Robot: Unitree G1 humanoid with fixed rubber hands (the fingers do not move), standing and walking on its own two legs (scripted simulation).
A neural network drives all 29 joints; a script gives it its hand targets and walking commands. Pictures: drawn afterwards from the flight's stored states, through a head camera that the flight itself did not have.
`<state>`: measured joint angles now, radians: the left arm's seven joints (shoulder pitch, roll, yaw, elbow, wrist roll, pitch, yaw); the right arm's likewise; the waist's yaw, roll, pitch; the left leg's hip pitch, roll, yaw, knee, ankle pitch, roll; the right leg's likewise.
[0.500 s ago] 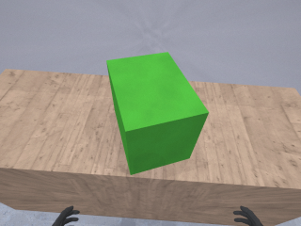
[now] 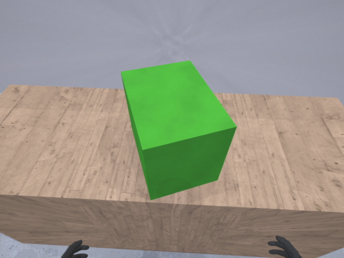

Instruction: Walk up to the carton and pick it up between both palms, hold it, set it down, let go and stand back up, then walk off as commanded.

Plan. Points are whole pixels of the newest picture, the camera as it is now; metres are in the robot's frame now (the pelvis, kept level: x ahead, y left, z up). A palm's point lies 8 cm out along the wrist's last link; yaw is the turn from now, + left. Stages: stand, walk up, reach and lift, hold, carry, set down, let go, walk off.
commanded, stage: stand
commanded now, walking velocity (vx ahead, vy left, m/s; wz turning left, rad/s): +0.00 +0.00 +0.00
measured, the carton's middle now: (170, 128) +0.48 +0.03 -0.01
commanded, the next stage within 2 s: walk off in 1.20 s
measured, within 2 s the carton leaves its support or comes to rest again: neither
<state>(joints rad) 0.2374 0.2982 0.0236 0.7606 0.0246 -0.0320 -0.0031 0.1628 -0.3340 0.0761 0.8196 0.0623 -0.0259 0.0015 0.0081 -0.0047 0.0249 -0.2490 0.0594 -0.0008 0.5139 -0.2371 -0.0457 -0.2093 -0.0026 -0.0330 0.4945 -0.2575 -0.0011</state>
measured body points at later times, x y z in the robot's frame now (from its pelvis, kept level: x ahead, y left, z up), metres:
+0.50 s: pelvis +0.00 +0.00 +0.00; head -0.01 +0.00 +0.45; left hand +0.11 +0.28 -0.11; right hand +0.13 -0.27 -0.11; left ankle +0.02 +0.14 -0.74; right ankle +0.01 -0.12 -0.74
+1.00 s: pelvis -0.01 +0.00 +0.00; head -0.02 +0.00 +0.45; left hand +0.10 +0.28 -0.11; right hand +0.12 -0.28 -0.11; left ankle +0.02 +0.14 -0.74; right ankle +0.01 -0.12 -0.74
